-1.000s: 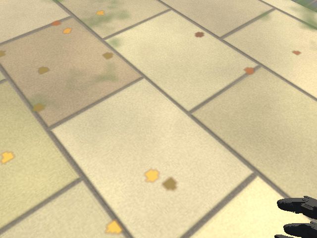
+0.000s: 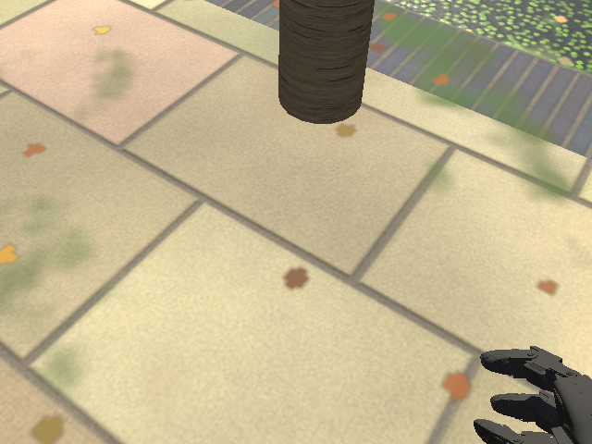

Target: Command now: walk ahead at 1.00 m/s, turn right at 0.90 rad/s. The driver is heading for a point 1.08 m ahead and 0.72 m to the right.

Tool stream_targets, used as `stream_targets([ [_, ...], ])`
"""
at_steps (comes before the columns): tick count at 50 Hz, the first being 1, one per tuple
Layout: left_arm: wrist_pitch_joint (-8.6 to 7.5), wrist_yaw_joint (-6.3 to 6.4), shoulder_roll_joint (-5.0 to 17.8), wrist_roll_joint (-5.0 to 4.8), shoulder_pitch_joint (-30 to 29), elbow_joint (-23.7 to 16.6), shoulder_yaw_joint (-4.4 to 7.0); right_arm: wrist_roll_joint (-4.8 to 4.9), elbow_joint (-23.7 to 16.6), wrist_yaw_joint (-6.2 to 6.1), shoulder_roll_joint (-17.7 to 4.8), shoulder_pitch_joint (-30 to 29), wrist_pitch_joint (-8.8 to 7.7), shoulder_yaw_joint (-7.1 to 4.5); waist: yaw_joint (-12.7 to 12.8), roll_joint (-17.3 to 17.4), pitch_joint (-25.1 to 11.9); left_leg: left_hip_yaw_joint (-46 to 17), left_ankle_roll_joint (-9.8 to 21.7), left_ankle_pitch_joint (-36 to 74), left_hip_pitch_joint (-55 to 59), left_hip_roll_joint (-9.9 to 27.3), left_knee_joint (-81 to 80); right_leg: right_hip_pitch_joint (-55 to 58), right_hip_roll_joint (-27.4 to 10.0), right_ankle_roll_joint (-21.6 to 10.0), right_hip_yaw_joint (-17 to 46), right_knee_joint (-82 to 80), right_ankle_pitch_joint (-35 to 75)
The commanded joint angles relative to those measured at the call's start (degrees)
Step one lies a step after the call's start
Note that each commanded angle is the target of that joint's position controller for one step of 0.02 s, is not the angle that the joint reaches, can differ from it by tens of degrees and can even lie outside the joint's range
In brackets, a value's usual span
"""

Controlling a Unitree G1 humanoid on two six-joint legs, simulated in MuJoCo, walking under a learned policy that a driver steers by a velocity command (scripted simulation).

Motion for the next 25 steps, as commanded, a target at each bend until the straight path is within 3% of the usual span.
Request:
stream_targets([
  [1, -1.35, 0.3, -1.1, -1.76, -0.7, -11.2, -1.93, -1.18, 4.0, -1.96, -20.9, 27.9, 0.65, -7.7, -10.7, 28.1, -24.2, -52.7, 9.4, -43.8, 53.8, 27.4, -19.1, -43.5, -0.5, -1.7, -7.6, 43.1, 0.9],
  [2, 0.04, 0.62, 3.2, -0.04, -6.8, -9.2, -1.45, -0.7, 2.6, -1.72, -13.6, 20.9, 0.92, -6.61, -11.1, 14.0, -13.3, -42.7, 9.3, -46.4, 45.3, 23.0, -19.2, -47.1, -5.6, -1.8, -9.3, 44.6, 7.8],
  [3, 0.54, -0.13, 3.9, 0.97, -10.9, -9.5, -1.19, -0.15, 2.9, -1.37, -9.3, 18.5, 0.9, -5.57, -11.2, 7.6, -6.8, -29.8, 8.3, -33.1, 38.1, 19.7, -17.4, -46.4, -7.6, -1.4, -10.4, 40.8, 11.9],
  [4, 1.09, -1.05, 3.5, 1.24, -13.2, -9.3, -1.11, -0.47, 4.1, -1.14, -7.7, 18.5, 0.88, -5.16, -10.6, 4.5, -3.5, -20.6, 6.8, -20.7, 33.1, 16.6, -17.6, -44.2, -9.3, -0.6, -10.5, 38.6, 13.3],
  [5, 1.63, -1.82, 2.2, 2.13, -15.3, -10.1, -1.32, -0.21, 6.3, -1.17, -6.4, 22.0, 0.54, -4.65, -10.4, 5.9, -0.5, -12.6, 5.4, -8.0, 30.1, 14.1, -16.6, -43.1, -10.7, -0.3, -10.2, 37.0, 13.4],
  [6, 2.54, -2.42, 0.7, 1.99, -14.6, -11.1, -1.78, 0.5, 7.8, -1.09, -6.0, 22.3, 0.16, -4.64, -8.6, 9.3, -1.2, -10.2, 5.3, -6.4, 29.8, 14.0, -17.3, -43.5, -11.1, 0.3, -10.7, 36.4, 13.6],
  [7, 3.31, -2.82, -0.1, 2.01, -16.6, -11.9, -2.16, 1.32, 8.9, -0.78, -4.7, 23.1, -0.36, -4.44, -8.3, 8.2, -0.2, -6.8, 4.8, -2.6, 28.8, 13.2, -18.7, -44.5, -12.0, 0.5, -11.2, 36.4, 14.2],
  [8, 3.73, -3.19, -0.4, 1.96, -18.4, -13.5, -2.44, 1.52, 9.5, -0.42, -5.0, 23.2, -0.9, -4.51, -7.7, 8.7, 0.0, -4.3, 5.0, 3.0, 28.8, 13.8, -19.2, -45.6, -12.1, 0.7, -11.8, 35.8, 15.4],
  [9, 3.91, -3.37, -0.4, 1.87, -20.6, -14.7, -2.74, 1.62, 9.9, -0.08, -4.6, 22.8, -1.15, -4.49, -7.3, 7.0, 1.1, 0.0, 4.7, 9.5, 28.2, 13.0, -19.9, -46.1, -12.0, 0.8, -12.9, 34.1, 17.4],
  [11, 4.05, -3.76, -0.5, 1.76, -23.6, -16.0, -3.25, 1.42, 10.5, -0.19, -5.1, 21.5, -1.55, -4.64, -6.3, 5.9, 2.3, 7.6, 4.0, 13.2, 26.3, 10.6, -22.2, -44.7, -11.1, 0.8, -15.1, 29.4, 23.5],
  [12, 3.95, -4.14, -0.9, 1.76, -25.7, -17.8, -3.81, 1.25, 10.7, -0.22, -6.5, 21.2, -1.87, -4.83, -5.7, 6.8, 4.1, 9.4, 4.1, 15.4, 24.9, 11.3, -23.1, -43.5, -12.0, 0.4, -15.5, 23.7, 25.9],
  [14, 3.85, -4.82, -0.2, 1.79, -30.4, -18.4, -4.21, 1.25, 11.9, -0.37, -7.1, 22.4, -1.82, -5.01, -6.5, 3.6, 7.1, 15.2, 2.9, 20.4, 25.3, 8.9, -25.2, -39.7, -10.0, -1.1, -20.9, 13.8, 29.0],
  [15, 3.74, -4.98, -0.3, 1.59, -31.5, -18.3, -4.42, 1.11, 12.3, -0.5, -8.0, 23.4, -1.67, -5.18, -6.8, 2.9, 7.3, 17.6, 2.0, 29.3, 26.1, 8.0, -24.4, -36.1, -7.9, -2.3, -23.9, 9.7, 29.1],
  [17, 3.52, -4.75, 1.1, 1.63, -29.5, -17.2, -4.04, 1.26, 12.4, -1.22, -11.2, 26.1, -1.01, -5.9, -5.0, 4.9, 4.0, 19.2, 1.0, 57.5, 30.9, 9.0, -16.9, -28.5, -3.2, -4.5, -27.7, 6.2, 26.9],
  [18, 3.39, -4.39, 2.2, 1.65, -25.4, -16.1, -3.62, 1.1, 12.3, -1.81, -13.1, 26.5, -0.18, -6.4, -2.2, 6.5, 1.2, 19.0, 0.7, 66.7, 32.6, 10.3, -9.9, -23.7, -1.3, -5.5, -28.0, 5.5, 24.2],
  [19, 3.18, -3.86, 4.0, 1.59, -17.2, -13.9, -2.72, 0.79, 11.7, -2.27, -14.7, 24.7, 0.89, -6.93, 2.5, 7.4, -2.9, 18.3, 1.0, 71.2, 31.4, 11.7, 1.0, -14.9, 0.1, -6.8, -26.9, 5.7, 21.6],
  [20, 2.87, -3.03, 6.3, 1.48, -4.7, -10.1, -1.25, 0.55, 10.2, -2.34, -15.5, 21.6, 1.74, -7.23, 8.1, 7.6, -8.2, 16.7, 2.0, 69.1, 26.0, 12.9, 16.5, -1.6, 0.5, -9.3, -23.4, 3.8, 19.9],
  [21, 2.77, -1.57, 8.5, 0.66, 1.4, -6.9, 0.59, 0.84, 8.6, -1.46, -14.6, 20.3, 2.09, -7.23, 9.4, 0.5, -10.7, 17.4, 1.6, 38.8, 14.0, 6.9, 38.1, 11.8, 0.3, -11.2, -18.0, -2.4, 18.7],
  [22, 3.25, -0.28, 12.6, 0.31, -4.7, -7.9, 1.01, -1.05, 7.2, -0.31, -3.9, 23.0, 1.78, -4.52, 0.4, -9.8, -6.0, 14.9, 0.9, -21.8, -5.6, -0.8, 59.8, 14.9, -11.5, -13.4, 0.4, -0.5, 22.7],
  [23, 4.26, -0.12, 17.6, 1.57, -4.7, -10.8, 2.56, 0.59, 0.1, -0.43, -8.1, 21.9, 0.63, -5.01, 0.5, -10.9, -19.2, 1.8, -0.3, -22.4, -19.3, -5.1, 67.8, 28.6, -19.8, -24.8, 29.3, -14.0, 11.6],
  [24, 4.37, 0.6, 14.9, 1.37, -4.4, -10.6, 2.52, 0.19, -0.6, -0.3, -10.0, 16.7, -0.79, -4.78, 0.9, -0.9, -13.0, -2.7, 0.1, -16.9, -23.6, -1.0, 62.2, 23.2, -21.1, -22.2, 33.3, -22.9, 4.3],
  [25, 3.83, 1.19, 12.2, 1.09, -5.5, -9.2, 1.9, 0.36, -0.5, -0.32, -9.8, 15.0, -1.35, -4.47, -1.8, 3.8, -3.9, -2.5, 0.2, -14.1, -22.2, 0.9, 55.1, 13.4, -19.5, -20.2, 29.3, -24.8, 8.0],
])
